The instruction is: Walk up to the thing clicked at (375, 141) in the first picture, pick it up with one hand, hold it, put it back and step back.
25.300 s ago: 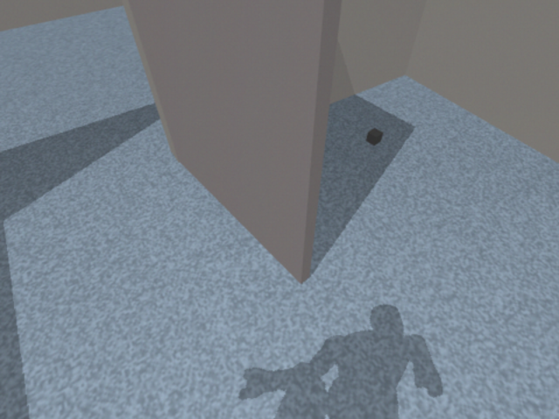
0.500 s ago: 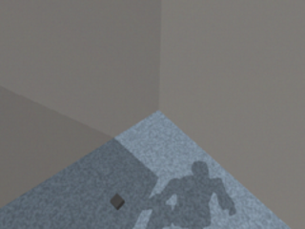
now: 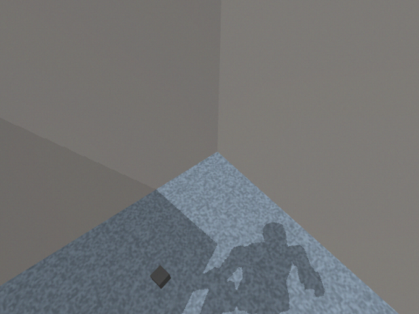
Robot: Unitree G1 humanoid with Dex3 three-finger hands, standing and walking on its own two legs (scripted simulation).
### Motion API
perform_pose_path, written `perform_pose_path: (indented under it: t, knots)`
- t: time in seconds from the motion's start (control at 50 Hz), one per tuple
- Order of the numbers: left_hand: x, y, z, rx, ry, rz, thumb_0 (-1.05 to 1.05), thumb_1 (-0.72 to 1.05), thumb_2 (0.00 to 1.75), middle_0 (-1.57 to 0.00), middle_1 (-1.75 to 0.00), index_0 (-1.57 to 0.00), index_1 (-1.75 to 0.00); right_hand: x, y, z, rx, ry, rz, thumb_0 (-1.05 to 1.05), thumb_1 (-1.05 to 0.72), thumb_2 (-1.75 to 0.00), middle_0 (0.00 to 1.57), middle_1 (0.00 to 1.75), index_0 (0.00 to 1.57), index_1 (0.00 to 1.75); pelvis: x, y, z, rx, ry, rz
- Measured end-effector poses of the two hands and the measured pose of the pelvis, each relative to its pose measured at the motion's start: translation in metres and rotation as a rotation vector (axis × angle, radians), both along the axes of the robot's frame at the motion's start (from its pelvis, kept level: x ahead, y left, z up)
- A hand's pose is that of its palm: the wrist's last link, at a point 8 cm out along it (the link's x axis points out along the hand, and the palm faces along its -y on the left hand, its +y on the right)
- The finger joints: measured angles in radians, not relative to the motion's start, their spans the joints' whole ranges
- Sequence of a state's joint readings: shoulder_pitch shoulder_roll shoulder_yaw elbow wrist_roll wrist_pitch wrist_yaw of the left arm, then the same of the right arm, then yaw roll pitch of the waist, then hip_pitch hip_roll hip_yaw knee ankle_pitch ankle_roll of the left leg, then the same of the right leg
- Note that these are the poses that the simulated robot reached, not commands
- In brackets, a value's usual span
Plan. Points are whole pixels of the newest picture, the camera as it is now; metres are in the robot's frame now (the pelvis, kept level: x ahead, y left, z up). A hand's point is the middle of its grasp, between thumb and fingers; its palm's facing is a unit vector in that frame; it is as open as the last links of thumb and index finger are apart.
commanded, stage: rise first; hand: left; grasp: from above
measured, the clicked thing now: (160, 276) +0.40 +0.24 -0.75
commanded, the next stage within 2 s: none
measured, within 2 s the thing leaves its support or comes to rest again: neither
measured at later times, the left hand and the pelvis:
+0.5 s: hand out of the picture +0.12 +0.26 -0.22, palm faces -0.08 -0.88 -0.48, open 13.3 cm; pelvis -0.02 +0.01 -0.06, yaw -1 degrees
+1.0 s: hand out of the picture +0.14 +0.30 -0.33, palm faces -0.22 -0.62 -0.75, open 14.2 cm; pelvis -0.04 +0.01 -0.16, yaw +0 degrees
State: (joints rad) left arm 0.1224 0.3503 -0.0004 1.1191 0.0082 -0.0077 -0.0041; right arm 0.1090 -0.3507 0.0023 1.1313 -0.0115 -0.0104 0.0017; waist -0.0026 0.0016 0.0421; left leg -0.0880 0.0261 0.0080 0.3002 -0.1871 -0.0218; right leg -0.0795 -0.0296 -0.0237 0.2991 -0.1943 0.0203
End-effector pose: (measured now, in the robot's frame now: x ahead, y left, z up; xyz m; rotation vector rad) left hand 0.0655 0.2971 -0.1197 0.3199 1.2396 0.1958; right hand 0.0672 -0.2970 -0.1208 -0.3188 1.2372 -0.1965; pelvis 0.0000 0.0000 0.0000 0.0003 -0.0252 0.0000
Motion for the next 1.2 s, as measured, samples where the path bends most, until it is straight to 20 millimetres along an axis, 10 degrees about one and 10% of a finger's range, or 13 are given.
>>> perform_pose_path:
  t: [0.26, 0.52, 0.84, 1.2]
  knots:
    - [0.077, -0.001, -0.017, 0.024, -0.147, -0.059, 0.00, 0.35, 0.92, -0.16, -0.75, -0.19, -0.74, -0.003, 0.036, -0.015, 0.062, -0.155, -0.035, 0.01, -1.00, -0.92, 0.21, 0.30, 0.20, 0.29, -0.022, 0.000, -0.025, -0.006, 0.156, -0.004]
    - [0.054, 0.006, -0.058, 0.159, -0.043, -0.086, 0.00, -0.42, 0.95, -0.15, -1.01, -0.16, -0.99, 0.025, 0.052, -0.039, 0.066, -0.282, 0.024, 0.01, -1.01, -0.93, 0.21, 0.30, 0.20, 0.29, -0.024, 0.011, -0.063, -0.018, 0.265, -0.008]
    - [0.049, 0.009, -0.091, 0.314, 0.000, -0.138, 0.00, -0.55, 0.97, -0.13, -1.02, -0.13, -1.02, 0.064, 0.068, -0.073, 0.049, -0.378, 0.080, 0.01, -0.95, -0.91, 0.21, 0.30, 0.20, 0.29, -0.028, 0.012, -0.103, -0.035, 0.361, 0.005]
    - [0.152, 0.007, -0.238, 0.768, -0.057, -0.353, 0.00, -0.56, 1.02, -0.14, -0.97, -0.12, -1.00, 0.022, 0.039, -0.250, 0.028, -0.197, 0.140, 0.01, -0.93, -0.90, 0.21, 0.30, 0.20, 0.29, -0.074, -0.002, -0.250, -0.032, 0.618, -0.011]
